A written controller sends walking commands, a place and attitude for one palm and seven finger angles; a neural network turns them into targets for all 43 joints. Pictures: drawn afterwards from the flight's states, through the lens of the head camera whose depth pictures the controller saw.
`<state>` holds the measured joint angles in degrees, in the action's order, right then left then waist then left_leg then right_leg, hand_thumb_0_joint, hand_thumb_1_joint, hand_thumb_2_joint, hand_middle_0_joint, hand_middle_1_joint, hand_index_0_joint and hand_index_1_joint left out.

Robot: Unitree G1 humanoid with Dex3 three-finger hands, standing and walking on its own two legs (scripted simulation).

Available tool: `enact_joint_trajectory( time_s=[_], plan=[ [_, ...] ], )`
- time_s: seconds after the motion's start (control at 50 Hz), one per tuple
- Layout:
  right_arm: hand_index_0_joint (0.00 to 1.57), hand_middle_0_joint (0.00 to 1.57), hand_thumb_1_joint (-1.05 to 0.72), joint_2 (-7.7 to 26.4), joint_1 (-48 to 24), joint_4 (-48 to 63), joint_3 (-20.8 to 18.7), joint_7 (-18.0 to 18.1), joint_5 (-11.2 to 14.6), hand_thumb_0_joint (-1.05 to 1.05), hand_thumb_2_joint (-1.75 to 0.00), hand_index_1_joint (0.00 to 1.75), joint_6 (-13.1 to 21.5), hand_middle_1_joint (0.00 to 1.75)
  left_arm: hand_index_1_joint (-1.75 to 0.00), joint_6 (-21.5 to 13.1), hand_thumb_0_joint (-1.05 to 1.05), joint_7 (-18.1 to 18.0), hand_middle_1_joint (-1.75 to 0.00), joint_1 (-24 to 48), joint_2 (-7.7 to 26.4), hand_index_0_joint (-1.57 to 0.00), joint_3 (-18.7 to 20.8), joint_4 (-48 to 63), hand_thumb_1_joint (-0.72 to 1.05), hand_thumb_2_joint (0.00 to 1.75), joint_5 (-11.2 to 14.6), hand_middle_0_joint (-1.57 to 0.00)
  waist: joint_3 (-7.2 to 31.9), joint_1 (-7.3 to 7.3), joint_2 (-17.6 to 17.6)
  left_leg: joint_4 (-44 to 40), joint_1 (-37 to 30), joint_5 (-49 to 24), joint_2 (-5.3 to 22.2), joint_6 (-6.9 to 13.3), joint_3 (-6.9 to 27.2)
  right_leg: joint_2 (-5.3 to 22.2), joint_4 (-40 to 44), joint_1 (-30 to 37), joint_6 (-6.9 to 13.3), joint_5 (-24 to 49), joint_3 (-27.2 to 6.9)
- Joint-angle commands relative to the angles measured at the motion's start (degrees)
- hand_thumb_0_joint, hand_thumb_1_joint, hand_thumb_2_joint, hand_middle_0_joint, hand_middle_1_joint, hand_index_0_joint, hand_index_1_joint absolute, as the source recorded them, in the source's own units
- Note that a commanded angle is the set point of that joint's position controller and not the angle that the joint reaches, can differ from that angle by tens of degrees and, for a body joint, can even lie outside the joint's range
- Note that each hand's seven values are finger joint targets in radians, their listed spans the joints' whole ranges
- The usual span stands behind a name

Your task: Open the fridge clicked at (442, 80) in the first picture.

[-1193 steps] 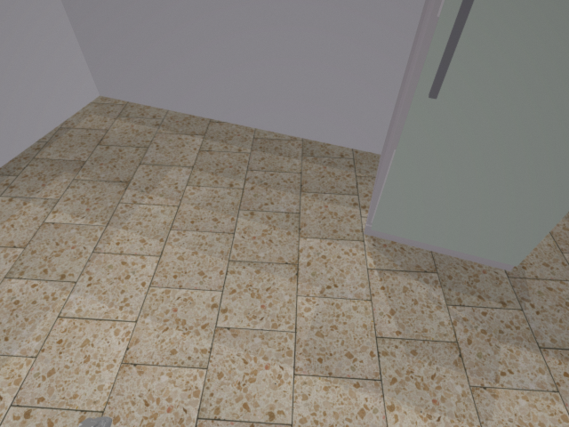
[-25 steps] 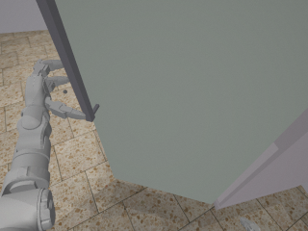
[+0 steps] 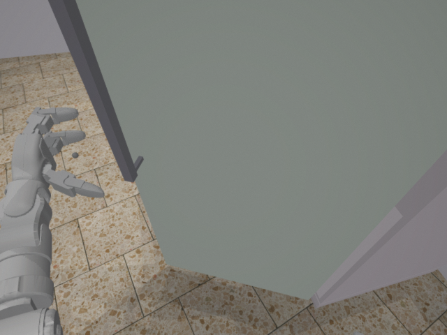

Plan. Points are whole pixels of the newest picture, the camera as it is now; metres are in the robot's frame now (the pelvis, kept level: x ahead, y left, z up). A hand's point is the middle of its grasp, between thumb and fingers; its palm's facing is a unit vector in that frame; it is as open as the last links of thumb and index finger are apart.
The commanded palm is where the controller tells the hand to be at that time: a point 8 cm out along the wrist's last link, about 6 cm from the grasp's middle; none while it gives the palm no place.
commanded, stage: slip the hand off the handle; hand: left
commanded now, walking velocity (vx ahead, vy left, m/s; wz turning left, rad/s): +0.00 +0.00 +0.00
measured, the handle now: (101, 74) +0.45 +0.22 +0.24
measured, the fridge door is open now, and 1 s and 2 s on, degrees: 61 61 61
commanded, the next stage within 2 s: draw the hand back to the body in 0.44 s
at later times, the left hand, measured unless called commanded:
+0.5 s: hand (56, 198) +0.28 +0.27 +0.14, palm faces +0.27 -0.95 -0.16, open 14.7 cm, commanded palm +0.25 +0.31 +0.15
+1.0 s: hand (36, 220) +0.24 +0.26 +0.15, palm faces +0.20 -0.98 -0.02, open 14.7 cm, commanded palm +0.20 +0.30 +0.16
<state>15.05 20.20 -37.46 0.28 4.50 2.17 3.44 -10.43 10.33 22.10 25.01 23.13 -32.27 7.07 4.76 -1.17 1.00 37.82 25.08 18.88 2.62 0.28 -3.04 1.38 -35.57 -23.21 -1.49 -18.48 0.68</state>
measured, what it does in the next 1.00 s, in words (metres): stands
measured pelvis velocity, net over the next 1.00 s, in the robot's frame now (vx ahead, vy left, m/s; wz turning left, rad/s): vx -0.01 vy -0.02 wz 0.04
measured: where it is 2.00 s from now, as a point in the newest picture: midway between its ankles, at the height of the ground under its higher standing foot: outside the picture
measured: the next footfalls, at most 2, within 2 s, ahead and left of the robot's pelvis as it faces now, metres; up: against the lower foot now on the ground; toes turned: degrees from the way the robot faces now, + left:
none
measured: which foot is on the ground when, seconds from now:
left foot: down 0.00-1.00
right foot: down 0.00-1.00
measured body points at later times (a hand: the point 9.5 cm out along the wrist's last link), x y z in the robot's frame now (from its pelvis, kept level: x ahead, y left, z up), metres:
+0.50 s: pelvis -0.02 -0.01 +0.00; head -0.02 -0.02 +0.45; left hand +0.26 +0.31 +0.15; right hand +0.17 -0.24 -0.08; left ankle +0.00 +0.11 -0.72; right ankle -0.01 -0.14 -0.72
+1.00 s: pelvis -0.01 -0.02 +0.01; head -0.03 -0.03 +0.46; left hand +0.22 +0.32 +0.16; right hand +0.19 -0.24 -0.06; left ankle +0.00 +0.11 -0.72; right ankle -0.01 -0.14 -0.72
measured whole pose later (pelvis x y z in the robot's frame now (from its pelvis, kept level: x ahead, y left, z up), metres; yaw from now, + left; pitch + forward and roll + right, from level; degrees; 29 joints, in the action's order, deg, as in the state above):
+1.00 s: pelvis -0.01 -0.02 +0.01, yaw +2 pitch -1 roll +0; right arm 15.2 14.6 -36.0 3.2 8.1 3.9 14.8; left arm 6.0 18.9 -2.0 21.2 24.5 -3.6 19.6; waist 3.3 3.3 2.3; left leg 33.2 15.0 16.8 2.2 -0.8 -0.9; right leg 1.6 -32.1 -12.7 -0.5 -17.9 2.9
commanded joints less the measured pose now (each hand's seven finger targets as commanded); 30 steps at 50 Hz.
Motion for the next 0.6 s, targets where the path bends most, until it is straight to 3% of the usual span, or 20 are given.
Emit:
enact_joint_trajectory(
  time_s=[0.0, 0.04, 0.12, 0.24, 0.3, 0.34, 0.4, 0.42, 0.46, 0.52, 0.54, 0.56, 0.58],
  plan=[
    [0.2, 0.2, -0.9, 7.9, -4.6, 8.7, -2.8, 0.6, 0.0, 0.0, -0.9, 0.3, 3.8, 0.3, -1.15, -3.0, 0.0, -1.8, -1.15, 15.4, 15.7, -0.25, 3.6, 19.5, -0.55, 0.2, 1.1, -0.25, 13.7, 2.04, 3.8, -5.1, -10.4, -17.8, -1.5, 1.1, 2.0, -2.8, 3.3, 4.5, 2.4, 15.3, 2.1],
    [0.2, 0.2, -0.9, 7.9, -5.3, 8.4, -2.5, 1.1, 0.0, 0.0, -0.9, 0.3, 4.2, 0.3, -1.15, -2.7, 0.0, -2.2, -1.15, 16.2, 16.5, -0.25, 4.2, 20.8, -0.55, 0.2, 1.2, -0.25, 12.7, 1.59, 3.6, -5.4, -10.3, -15.8, -1.6, 1.2, 2.1, -2.7, 3.7, 4.4, 2.4, 14.0, 2.0],
    [0.2, 0.2, -0.9, 7.5, -6.8, 8.5, -2.3, 1.7, 0.0, 0.0, -0.9, 0.3, 5.4, 0.3, -1.15, -2.7, 0.0, -1.4, -1.15, 13.5, 14.4, -0.25, 2.5, 24.2, -0.55, 0.2, 1.5, -0.25, 13.0, 1.77, 5.1, -5.5, -11.6, -14.7, -1.7, 1.2, 2.0, -2.5, 4.2, 4.9, 2.6, 12.8, 1.8],
    [0.2, 0.2, -0.9, 7.4, -8.9, 8.3, -1.3, 2.6, 0.7, 0.0, -0.9, 0.3, 7.0, 0.3, -1.15, -0.3, 0.0, 0.0, -1.15, 12.3, 11.3, -0.25, -0.6, 22.0, -0.55, 0.2, 3.0, -0.25, 7.1, 1.33, 2.8, -7.2, -9.9, -7.1, -1.8, 1.0, 2.8, -2.1, 6.1, 2.1, 2.4, 6.3, 2.0],
    [0.2, 0.2, -0.9, 7.0, -9.7, 8.8, -1.2, 2.6, 0.5, 0.0, -0.9, 0.3, 8.1, 0.3, -1.15, -0.2, 0.0, 0.0, -1.15, 10.1, 10.6, -0.25, -0.8, 25.1, -0.55, 0.2, 3.1, -0.25, 9.0, 2.1, 3.1, -7.2, -11.1, -7.5, -2.1, 1.0, 3.1, -2.0, 5.9, 3.1, 2.5, 6.5, 2.1],
    [0.2, 0.2, -0.9, 7.0, -9.9, 9.1, -1.1, 2.5, 0.4, 0.0, -0.9, 0.3, 8.5, 0.3, -1.15, -0.4, 0.0, -0.3, -1.15, 6.7, 11.6, -0.25, 0.7, 26.6, -0.55, 0.2, 3.2, -0.25, 10.6, 2.91, 2.8, -6.9, -11.3, -9.6, -2.2, 1.0, 2.7, -1.9, 5.6, 4.9, 2.5, 8.4, 2.0],
    [0.2, 0.2, -0.9, 6.7, -10.9, 9.2, -0.8, 2.5, 0.4, 0.0, -0.9, 0.3, 9.0, 0.3, -1.15, 0.0, 0.0, -0.4, -1.15, 4.8, 11.2, -0.25, 0.9, 27.9, -0.55, 0.2, 3.5, -0.25, 8.2, 3.0, 2.9, -7.3, -10.4, -8.2, -2.3, 0.9, 2.5, -1.9, 6.0, 4.5, 2.3, 7.2, 2.0],
    [0.2, 0.2, -0.9, 6.7, -10.8, 9.0, -0.8, 2.5, 0.3, 0.0, -0.9, 0.3, 9.2, 0.3, -1.15, -0.2, 0.0, -0.5, -1.15, 4.9, 11.3, -0.25, 1.1, 29.0, -0.55, 0.2, 3.5, -0.25, 8.2, 2.92, 1.3, -7.1, -10.4, -8.8, -2.1, 1.1, 2.5, -1.8, 6.2, 5.2, 2.2, 8.0, 2.0],
    [0.2, 0.2, -0.9, 6.5, -11.4, 9.2, -0.7, 2.5, 0.3, 0.0, -0.9, 0.3, 9.7, 0.3, -1.15, -0.3, 0.0, -0.8, -1.15, 5.8, 11.4, -0.25, 0.8, 31.8, -0.55, 0.2, 3.4, -0.25, 8.6, 2.93, 4.1, -7.2, -11.2, -9.1, -2.3, 0.9, 2.4, -1.8, 6.0, 5.1, 2.2, 8.2, 1.9],
    [0.2, 0.2, -0.9, 6.8, -11.0, 8.0, -0.6, 3.1, 0.1, 0.0, -0.9, 0.3, 10.1, 0.3, -1.15, 0.0, 0.0, -1.1, -1.15, 6.6, 13.0, -0.25, 2.3, 29.6, -0.55, 0.2, 3.5, -0.25, 6.8, 2.33, 1.0, -7.1, -10.2, -7.7, -2.2, 1.2, 2.3, -1.7, 7.0, 4.6, 1.9, 6.9, 1.6],
    [0.2, 0.2, -0.9, 6.8, -11.3, 7.9, -0.5, 3.2, 0.2, 0.0, -0.9, 0.3, 10.2, 0.3, -1.15, 0.0, 0.0, -0.9, -1.15, 7.4, 13.5, -0.25, 2.6, 29.5, -0.55, 0.2, 3.6, -0.25, 7.5, 2.29, 1.5, -7.2, -10.2, -7.4, -2.4, 1.2, 2.2, -1.5, 7.0, 4.8, 1.8, 6.6, 1.2],
    [0.2, 0.2, -0.9, 7.7, -12.3, 7.8, 0.3, 4.2, 1.7, 0.0, -0.9, 0.3, 11.0, 0.3, -1.15, 4.1, 0.0, 6.1, -1.15, 8.2, 9.3, -0.25, 2.6, 23.6, -0.55, 0.2, 13.8, -0.25, 10.4, 1.07, 1.9, -8.4, -12.9, -5.8, -2.3, 1.2, 2.3, -1.1, 8.5, 9.7, 2.6, 7.5, 0.8],
    [0.2, 0.2, -0.9, 7.4, -13.4, 8.4, 0.7, 5.1, 2.2, 0.0, -0.9, 0.3, 11.8, 0.3, -1.15, 5.7, 0.0, 10.0, -1.15, 11.4, 12.0, -0.25, 3.2, 26.8, -0.55, 0.2, 15.3, -0.25, 11.4, 2.02, 3.5, -8.5, -13.9, -6.8, -2.4, 1.3, 2.5, -0.8, 8.7, 11.3, 2.5, 9.3, 0.7]
  ],
)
